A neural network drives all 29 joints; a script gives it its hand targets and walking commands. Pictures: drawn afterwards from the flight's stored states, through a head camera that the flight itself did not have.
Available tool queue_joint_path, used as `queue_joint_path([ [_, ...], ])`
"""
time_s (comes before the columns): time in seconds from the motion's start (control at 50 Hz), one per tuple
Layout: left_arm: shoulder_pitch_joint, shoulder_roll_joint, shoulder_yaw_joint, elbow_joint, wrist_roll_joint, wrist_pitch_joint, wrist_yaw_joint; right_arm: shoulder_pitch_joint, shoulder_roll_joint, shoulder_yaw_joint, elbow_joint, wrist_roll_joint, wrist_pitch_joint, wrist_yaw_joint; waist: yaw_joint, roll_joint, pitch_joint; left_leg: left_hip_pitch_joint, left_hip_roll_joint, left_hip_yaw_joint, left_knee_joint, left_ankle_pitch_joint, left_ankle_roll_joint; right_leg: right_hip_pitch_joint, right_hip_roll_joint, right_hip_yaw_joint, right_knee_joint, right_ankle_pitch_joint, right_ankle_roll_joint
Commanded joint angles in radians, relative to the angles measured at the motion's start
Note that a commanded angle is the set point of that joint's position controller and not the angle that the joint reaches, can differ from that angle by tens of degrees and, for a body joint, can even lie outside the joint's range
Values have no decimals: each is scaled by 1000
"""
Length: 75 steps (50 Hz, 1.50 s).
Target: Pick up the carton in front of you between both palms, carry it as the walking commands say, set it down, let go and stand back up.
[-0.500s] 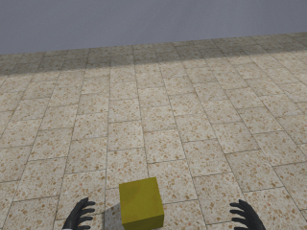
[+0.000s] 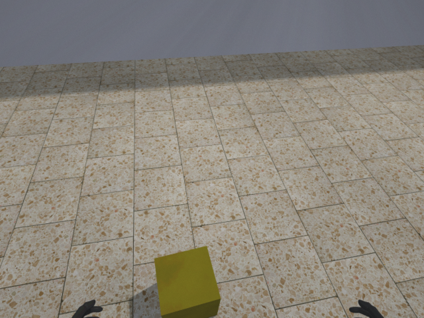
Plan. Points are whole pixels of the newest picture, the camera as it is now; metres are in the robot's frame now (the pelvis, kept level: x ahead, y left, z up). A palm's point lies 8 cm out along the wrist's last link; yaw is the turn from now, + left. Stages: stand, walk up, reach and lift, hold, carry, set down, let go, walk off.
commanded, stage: stand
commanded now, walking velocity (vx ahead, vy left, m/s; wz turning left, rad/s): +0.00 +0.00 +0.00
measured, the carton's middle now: (187, 288) +0.38 +0.10 -0.64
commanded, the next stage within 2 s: none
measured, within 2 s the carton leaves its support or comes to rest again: neither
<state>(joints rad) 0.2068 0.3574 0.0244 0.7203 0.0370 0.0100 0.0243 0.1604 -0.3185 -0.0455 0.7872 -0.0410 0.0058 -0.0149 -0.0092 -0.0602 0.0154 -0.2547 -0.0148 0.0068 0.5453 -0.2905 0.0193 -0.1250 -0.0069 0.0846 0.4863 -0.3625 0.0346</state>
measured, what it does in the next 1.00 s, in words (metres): stands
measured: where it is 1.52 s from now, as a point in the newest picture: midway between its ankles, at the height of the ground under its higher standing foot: outside the picture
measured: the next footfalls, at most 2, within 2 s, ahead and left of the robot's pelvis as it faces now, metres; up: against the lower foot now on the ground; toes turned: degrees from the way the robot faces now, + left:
none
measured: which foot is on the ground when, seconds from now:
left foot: down 0.00-1.00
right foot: down 0.00-1.00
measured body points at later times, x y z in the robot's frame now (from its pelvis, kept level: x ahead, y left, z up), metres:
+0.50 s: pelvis -0.01 +0.00 +0.01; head -0.01 +0.02 +0.46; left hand +0.10 +0.30 -0.11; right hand +0.11 -0.31 -0.09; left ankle +0.00 +0.11 -0.73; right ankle -0.06 -0.15 -0.73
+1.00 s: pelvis -0.02 +0.00 +0.01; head -0.02 +0.01 +0.46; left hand +0.07 +0.31 -0.11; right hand +0.09 -0.32 -0.10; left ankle +0.00 +0.11 -0.73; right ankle -0.06 -0.15 -0.73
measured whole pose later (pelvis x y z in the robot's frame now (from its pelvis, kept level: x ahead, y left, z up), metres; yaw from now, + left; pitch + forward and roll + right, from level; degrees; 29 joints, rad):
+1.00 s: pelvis -0.02 +0.00 +0.01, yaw +1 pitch -2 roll +0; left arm 0.18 0.39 0.01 0.94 0.03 -0.01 0.02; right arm 0.11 -0.37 -0.02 1.02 -0.02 0.00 0.00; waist -0.01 -0.03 0.03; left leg -0.19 -0.01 -0.01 0.42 -0.19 0.01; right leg -0.06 -0.01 0.07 0.36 -0.27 0.03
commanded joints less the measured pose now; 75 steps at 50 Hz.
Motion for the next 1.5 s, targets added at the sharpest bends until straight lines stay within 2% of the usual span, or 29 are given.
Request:
queue_joint_path([
  [0.0, -4, 129, 30, -41, -2, -14, 6, -19, -174, -38, -38, 3, -13, -7, 3, 65, -78, 128, 97, -93, -69, 394, 7, -48, -50, 17, -44, 338, -22],
  [0.18, -17, 141, 26, 4, -4, -18, 9, -41, -177, -32, 13, 7, -15, -6, 2, 54, -61, 143, 99, -97, -92, 368, 7, -41, -61, 23, -78, 331, -26],
  [0.66, -31, 173, 17, 123, -7, -28, 1, -82, -211, -18, 136, 17, -18, 5, -1, 59, -10, 139, 110, -127, -178, 209, 9, -43, -78, 43, -169, 209, -39],
  [1.48, -64, 198, 18, 221, -15, -28, -6, -102, -236, 0, 214, 26, -21, 5, 2, 62, -15, 150, 116, -152, -201, 264, 11, -4, -96, 24, -207, 225, -44],
])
